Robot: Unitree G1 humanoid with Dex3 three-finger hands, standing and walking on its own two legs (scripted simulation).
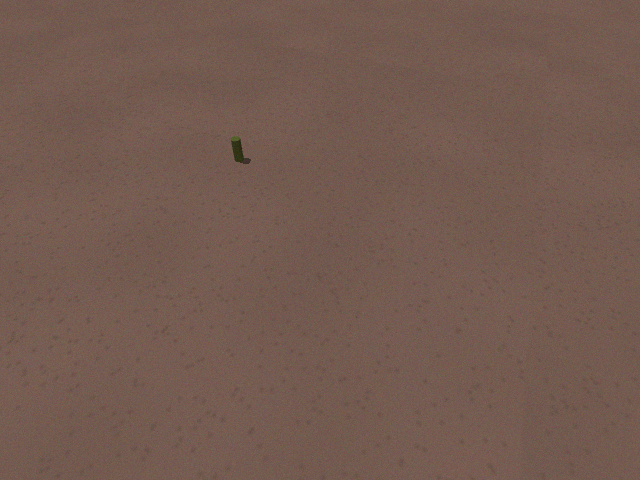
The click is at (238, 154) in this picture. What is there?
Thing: slim round
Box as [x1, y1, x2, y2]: [231, 136, 243, 161]
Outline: 234,136 231,138 234,158 236,161 241,161 243,157 239,137
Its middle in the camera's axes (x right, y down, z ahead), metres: -0.44 -0.48 +2.07
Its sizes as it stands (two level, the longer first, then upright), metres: 0.049 0.049 0.131
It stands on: the floor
